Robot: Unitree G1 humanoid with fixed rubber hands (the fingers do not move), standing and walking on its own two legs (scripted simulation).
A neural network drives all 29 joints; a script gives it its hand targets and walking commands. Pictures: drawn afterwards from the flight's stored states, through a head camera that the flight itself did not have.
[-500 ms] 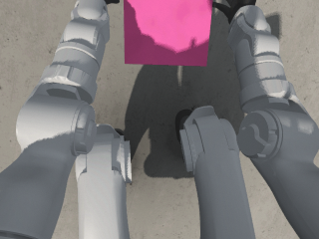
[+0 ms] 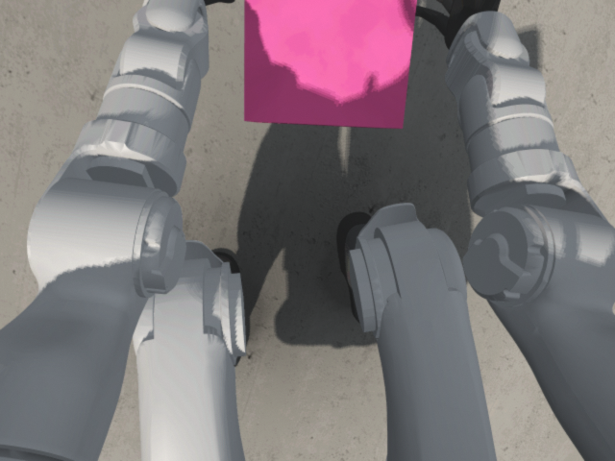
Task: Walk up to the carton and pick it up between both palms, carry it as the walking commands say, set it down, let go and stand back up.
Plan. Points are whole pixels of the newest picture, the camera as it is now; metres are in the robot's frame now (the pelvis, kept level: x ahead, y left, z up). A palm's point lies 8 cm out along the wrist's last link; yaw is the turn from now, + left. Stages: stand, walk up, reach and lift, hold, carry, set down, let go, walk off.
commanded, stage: set down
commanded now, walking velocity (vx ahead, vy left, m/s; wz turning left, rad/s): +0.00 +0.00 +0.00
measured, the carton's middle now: (325, 7) +0.55 -0.10 -0.28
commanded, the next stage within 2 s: none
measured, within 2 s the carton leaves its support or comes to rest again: rests again in 0.02 s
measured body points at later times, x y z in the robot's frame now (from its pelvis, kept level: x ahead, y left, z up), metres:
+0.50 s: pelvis -0.01 -0.01 +0.00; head +0.37 +0.00 +0.23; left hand +0.56 +0.05 -0.21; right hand +0.50 -0.23 -0.20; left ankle +0.09 +0.11 -0.34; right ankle +0.12 -0.14 -0.34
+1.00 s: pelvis -0.01 -0.01 +0.00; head +0.36 -0.01 +0.23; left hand +0.58 +0.09 -0.19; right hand +0.50 -0.25 -0.18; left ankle +0.09 +0.11 -0.34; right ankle +0.12 -0.14 -0.34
